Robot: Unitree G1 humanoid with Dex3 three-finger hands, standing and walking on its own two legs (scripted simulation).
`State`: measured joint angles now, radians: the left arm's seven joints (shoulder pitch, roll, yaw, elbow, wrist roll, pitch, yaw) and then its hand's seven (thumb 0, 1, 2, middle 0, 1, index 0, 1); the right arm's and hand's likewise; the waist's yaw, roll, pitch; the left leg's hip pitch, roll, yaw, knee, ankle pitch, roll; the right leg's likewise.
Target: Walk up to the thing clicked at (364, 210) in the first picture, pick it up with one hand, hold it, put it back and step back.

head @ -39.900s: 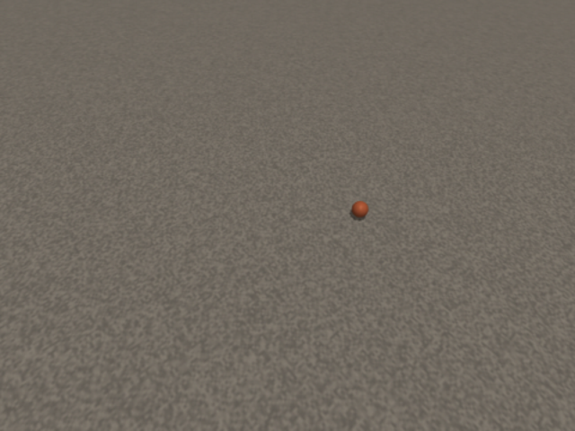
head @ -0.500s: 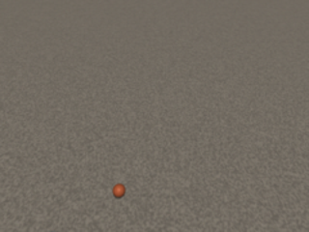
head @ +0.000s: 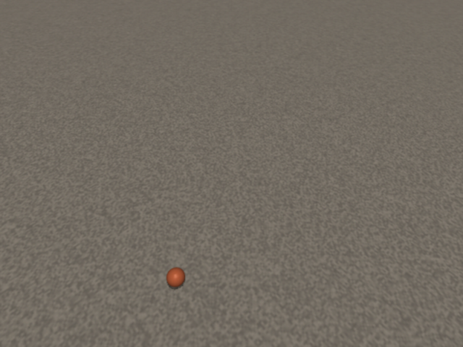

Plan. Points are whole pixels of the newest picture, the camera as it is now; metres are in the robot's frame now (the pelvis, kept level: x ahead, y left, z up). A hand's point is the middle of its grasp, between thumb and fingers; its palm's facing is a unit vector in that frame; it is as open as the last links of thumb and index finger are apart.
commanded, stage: stand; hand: left
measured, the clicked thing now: (175, 277) +0.52 +0.22 -0.74
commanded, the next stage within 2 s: rise first in 2.00 s
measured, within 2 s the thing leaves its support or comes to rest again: neither
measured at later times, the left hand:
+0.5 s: hand out of the picture +0.08 +0.25 -0.16, palm faces -0.03 -0.94 -0.34, open 7.4 cm
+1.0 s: hand out of the picture +0.10 +0.25 -0.15, palm faces -0.03 -0.94 -0.34, open 7.4 cm
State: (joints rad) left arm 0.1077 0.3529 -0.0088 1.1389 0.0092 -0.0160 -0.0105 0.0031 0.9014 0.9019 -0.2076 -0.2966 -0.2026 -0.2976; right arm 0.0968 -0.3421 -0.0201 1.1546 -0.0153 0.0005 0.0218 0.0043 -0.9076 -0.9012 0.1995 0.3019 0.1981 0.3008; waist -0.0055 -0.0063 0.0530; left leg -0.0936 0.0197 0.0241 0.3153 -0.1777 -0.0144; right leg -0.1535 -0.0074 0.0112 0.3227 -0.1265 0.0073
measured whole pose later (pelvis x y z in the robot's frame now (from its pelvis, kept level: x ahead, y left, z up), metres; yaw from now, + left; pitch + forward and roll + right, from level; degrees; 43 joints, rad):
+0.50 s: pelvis +0.01 +0.00 +0.00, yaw +0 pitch -2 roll +0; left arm 0.11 0.36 -0.01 1.13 0.00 -0.02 -0.01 0.00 0.90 0.90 -0.21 -0.30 -0.20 -0.30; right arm 0.11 -0.35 0.00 1.15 -0.01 -0.01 0.01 0.00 -0.91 -0.90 0.20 0.30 0.20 0.30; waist 0.00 0.00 0.05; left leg -0.09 0.02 0.02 0.31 -0.19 -0.02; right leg -0.15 -0.01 0.01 0.34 -0.15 0.00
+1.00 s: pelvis +0.02 -0.01 +0.00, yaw +0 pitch -2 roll +0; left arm 0.10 0.35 -0.01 1.13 0.00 -0.01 -0.01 0.00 0.90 0.90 -0.21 -0.30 -0.20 -0.30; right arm 0.10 -0.35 0.00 1.14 -0.01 0.00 0.01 0.00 -0.91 -0.90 0.20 0.30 0.20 0.30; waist 0.00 0.00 0.05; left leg -0.07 0.03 0.02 0.30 -0.20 -0.03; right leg -0.13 0.00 0.00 0.33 -0.16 0.00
